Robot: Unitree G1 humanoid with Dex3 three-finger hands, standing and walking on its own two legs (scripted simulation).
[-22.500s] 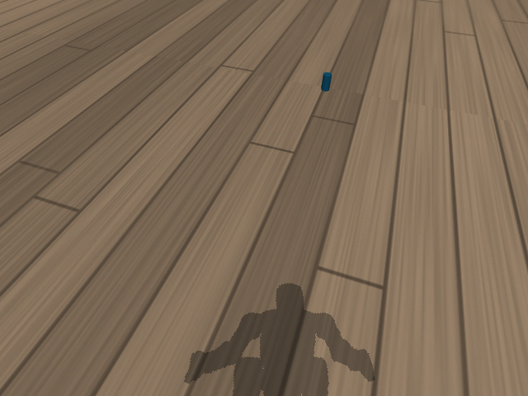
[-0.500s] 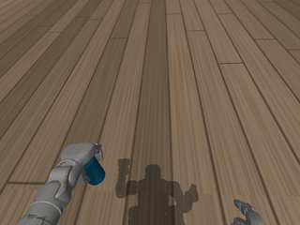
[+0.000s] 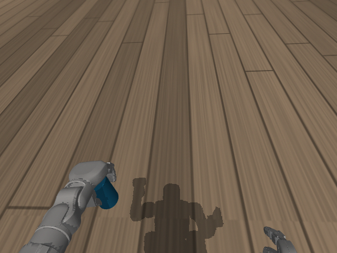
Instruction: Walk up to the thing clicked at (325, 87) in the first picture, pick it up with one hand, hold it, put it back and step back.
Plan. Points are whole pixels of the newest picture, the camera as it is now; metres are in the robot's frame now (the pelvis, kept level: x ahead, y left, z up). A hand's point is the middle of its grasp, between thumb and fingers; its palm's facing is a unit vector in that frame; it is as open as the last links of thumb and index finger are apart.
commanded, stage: hold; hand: left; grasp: from above
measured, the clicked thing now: (101, 190) +0.31 +0.22 -0.07
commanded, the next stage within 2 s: crouch in 0.08 s
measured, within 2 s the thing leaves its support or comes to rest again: neither
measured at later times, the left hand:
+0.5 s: hand (100, 200) +0.29 +0.22 -0.07, palm faces -0.46 -0.04 -0.89, open 8.8 cm
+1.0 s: hand (123, 207) +0.36 +0.22 -0.31, palm faces -0.40 +0.03 -0.91, open 8.7 cm
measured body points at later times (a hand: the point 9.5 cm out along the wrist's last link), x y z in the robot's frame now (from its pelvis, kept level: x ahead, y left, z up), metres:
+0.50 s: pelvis -0.01 +0.00 -0.01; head +0.03 -0.01 +0.44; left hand +0.31 +0.22 -0.02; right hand +0.14 -0.26 -0.12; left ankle +0.00 +0.13 -0.74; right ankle +0.01 -0.13 -0.74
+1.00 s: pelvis -0.06 +0.01 -0.20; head +0.10 +0.02 +0.22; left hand +0.38 +0.22 -0.26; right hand -0.03 -0.27 -0.33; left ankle +0.00 +0.13 -0.74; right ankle +0.01 -0.13 -0.74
